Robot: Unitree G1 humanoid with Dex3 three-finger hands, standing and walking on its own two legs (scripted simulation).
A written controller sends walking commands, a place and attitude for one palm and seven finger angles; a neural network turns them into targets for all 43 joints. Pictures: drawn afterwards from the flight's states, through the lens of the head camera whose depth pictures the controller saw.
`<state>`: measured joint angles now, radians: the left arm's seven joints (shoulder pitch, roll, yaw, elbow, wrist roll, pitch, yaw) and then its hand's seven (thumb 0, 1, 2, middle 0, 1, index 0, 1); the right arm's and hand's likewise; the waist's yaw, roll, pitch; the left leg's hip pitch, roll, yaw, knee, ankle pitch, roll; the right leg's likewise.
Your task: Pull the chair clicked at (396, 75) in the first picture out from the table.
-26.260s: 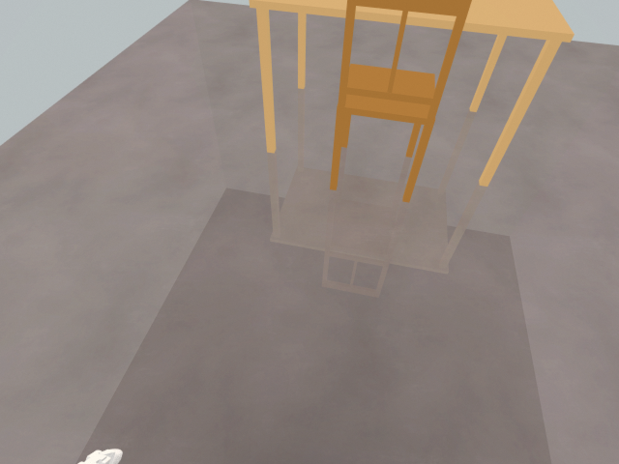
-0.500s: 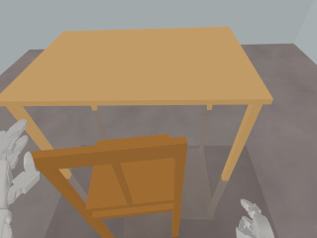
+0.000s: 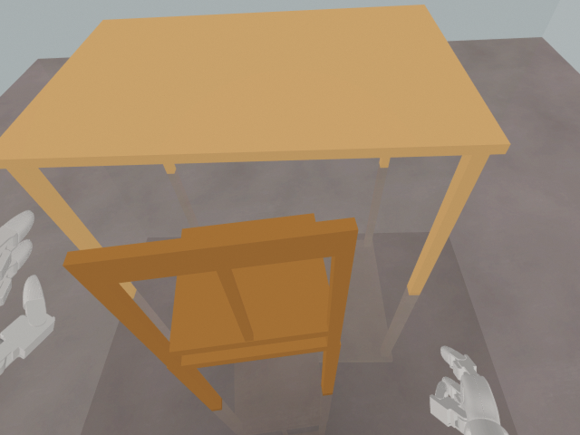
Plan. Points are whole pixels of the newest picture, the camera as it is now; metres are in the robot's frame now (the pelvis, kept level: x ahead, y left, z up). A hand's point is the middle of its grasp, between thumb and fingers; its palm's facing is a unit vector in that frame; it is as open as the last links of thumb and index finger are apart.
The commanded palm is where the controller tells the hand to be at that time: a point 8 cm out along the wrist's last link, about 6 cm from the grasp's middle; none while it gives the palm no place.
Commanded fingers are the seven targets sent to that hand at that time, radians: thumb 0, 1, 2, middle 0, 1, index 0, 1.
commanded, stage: step back with the hand held close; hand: left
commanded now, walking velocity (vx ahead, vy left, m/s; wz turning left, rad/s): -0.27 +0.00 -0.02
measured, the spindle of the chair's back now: (237, 307) +0.33 +0.13 -0.09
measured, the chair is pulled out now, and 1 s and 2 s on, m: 0.16 0.16 0.16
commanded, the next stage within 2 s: stop stepping back and stand still in 1.44 s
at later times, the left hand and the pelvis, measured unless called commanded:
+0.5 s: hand (10, 354) +0.16 +0.27 +0.16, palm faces +0.38 -0.79 -0.48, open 7.4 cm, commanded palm +0.10 +0.31 +0.18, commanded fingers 0.00 0.90 0.90 -0.20 -0.30 -0.20 -0.30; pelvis -0.04 +0.01 +0.00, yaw -1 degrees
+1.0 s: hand out of the picture +0.14 +0.29 +0.17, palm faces +0.39 -0.80 -0.45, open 7.4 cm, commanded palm +0.08 +0.32 +0.18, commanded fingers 0.00 0.90 0.90 -0.20 -0.30 -0.20 -0.30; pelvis -0.06 +0.02 +0.00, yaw +0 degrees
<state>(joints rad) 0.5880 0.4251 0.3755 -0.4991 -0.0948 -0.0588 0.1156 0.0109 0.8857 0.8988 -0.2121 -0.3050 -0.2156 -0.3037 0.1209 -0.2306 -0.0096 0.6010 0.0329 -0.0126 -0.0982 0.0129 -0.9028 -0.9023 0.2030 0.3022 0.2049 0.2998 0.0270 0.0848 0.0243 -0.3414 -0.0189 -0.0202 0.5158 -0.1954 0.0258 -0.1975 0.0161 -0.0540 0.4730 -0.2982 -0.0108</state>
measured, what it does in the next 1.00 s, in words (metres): lifts its right foot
